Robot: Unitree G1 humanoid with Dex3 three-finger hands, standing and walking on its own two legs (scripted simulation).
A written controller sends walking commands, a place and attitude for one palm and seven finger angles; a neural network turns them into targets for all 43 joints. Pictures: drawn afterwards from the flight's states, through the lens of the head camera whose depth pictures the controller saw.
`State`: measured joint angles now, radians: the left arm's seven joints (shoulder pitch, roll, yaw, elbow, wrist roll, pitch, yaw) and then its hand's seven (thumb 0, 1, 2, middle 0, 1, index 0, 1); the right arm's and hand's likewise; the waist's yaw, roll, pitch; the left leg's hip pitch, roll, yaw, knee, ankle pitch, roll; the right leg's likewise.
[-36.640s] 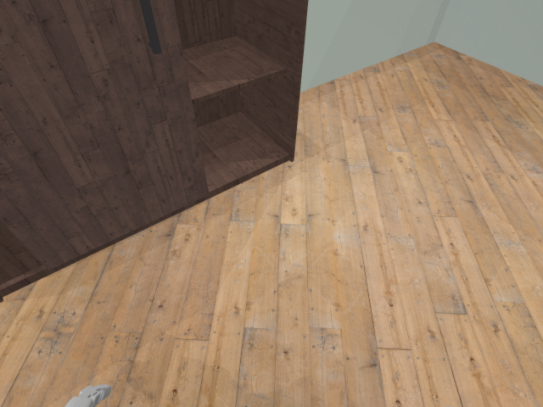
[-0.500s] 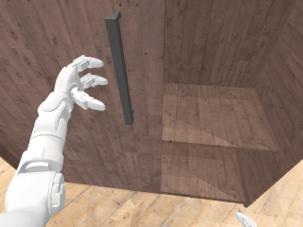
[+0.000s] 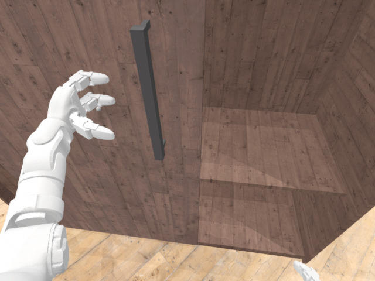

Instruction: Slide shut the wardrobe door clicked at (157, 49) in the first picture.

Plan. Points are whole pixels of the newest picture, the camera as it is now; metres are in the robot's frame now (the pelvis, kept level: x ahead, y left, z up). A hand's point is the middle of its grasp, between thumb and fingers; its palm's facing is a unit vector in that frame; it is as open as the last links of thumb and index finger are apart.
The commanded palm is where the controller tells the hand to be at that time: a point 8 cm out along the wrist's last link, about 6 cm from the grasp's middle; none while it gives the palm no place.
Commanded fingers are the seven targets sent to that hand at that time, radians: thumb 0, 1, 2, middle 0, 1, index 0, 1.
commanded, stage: move the hooked fingers beside the handle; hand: left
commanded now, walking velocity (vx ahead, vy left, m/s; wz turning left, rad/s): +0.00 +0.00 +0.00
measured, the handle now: (154, 102) +0.44 +0.08 +0.19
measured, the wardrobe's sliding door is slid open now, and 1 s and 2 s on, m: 0.52 0.52 0.52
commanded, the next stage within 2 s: feel for the door with the fingertips in 1.14 s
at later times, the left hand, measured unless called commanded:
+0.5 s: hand (106, 112) +0.40 +0.17 +0.18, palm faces -0.08 -1.00 -0.04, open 13.9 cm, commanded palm +0.38 +0.21 +0.19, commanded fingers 0.00 -0.50 0.30 -0.30 -1.20 -0.30 -1.20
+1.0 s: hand (116, 112) +0.40 +0.15 +0.19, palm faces -0.10 -0.99 -0.04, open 13.9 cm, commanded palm +0.38 +0.21 +0.19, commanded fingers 0.00 -0.50 0.30 -0.30 -1.20 -0.30 -1.20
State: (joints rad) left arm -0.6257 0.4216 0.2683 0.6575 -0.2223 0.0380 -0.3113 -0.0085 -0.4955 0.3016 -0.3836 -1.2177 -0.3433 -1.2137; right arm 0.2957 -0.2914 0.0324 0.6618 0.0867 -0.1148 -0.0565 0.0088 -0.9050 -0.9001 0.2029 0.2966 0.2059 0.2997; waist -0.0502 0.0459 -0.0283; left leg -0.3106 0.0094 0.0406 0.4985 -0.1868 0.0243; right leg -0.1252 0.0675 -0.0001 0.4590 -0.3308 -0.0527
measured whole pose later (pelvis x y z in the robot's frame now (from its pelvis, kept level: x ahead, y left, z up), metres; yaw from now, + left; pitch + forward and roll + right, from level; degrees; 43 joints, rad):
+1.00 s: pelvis +0.01 +0.00 +0.00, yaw +1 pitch -1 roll +0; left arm -0.57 0.32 0.18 0.50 -0.23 0.11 -0.23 -0.01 -0.50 0.30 -0.34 -1.23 -0.31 -1.21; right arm 0.24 -0.28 0.04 0.67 0.08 -0.05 -0.05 0.01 -0.91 -0.90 0.20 0.30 0.21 0.30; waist -0.03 0.05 -0.03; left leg -0.28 -0.01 0.03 0.48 -0.19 0.02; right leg -0.10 0.05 -0.01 0.45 -0.34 -0.05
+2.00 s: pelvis -0.01 +0.02 -0.01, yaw +4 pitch +1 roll -1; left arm -0.76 0.24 0.05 0.64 -0.20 0.05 -0.12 -0.01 -0.50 0.30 -0.39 -1.29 -0.33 -1.29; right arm 0.23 -0.25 0.04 0.72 0.07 -0.11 -0.03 0.01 -0.91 -0.90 0.20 0.30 0.21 0.30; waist 0.01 0.04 -0.01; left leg -0.38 -0.04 -0.01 0.55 -0.18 0.04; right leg -0.18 0.03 -0.06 0.53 -0.36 -0.03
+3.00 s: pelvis +0.00 -0.01 +0.00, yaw +1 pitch +0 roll +0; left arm -0.58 0.27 0.13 0.54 -0.22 0.05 -0.20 -0.01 -0.50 0.30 -0.39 -1.24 -0.36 -1.23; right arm 0.23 -0.27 0.04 0.69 0.07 -0.11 -0.05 0.01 -0.91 -0.90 0.20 0.30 0.21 0.30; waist -0.03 0.04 -0.02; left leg -0.30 0.00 0.02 0.49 -0.19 0.02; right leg -0.11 0.06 -0.02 0.46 -0.34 -0.06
